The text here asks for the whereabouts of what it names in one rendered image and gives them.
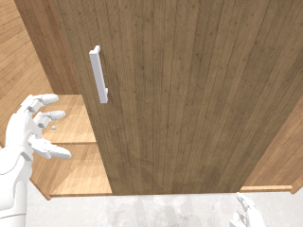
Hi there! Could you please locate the right robot hand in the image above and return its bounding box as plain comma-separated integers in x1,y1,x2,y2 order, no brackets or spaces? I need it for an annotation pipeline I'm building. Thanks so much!
229,192,266,227

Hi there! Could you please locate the wardrobe door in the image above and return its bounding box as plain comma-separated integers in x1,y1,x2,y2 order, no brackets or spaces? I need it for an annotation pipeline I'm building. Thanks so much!
243,97,303,186
52,0,303,196

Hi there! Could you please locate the handle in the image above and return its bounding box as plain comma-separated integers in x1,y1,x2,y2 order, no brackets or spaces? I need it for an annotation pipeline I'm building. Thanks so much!
89,45,108,103

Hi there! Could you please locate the left robot hand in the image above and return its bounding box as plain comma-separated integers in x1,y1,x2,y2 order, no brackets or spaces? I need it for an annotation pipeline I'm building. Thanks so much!
5,94,72,159

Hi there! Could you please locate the robot left forearm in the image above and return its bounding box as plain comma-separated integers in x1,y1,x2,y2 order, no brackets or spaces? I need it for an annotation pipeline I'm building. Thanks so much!
0,146,34,227

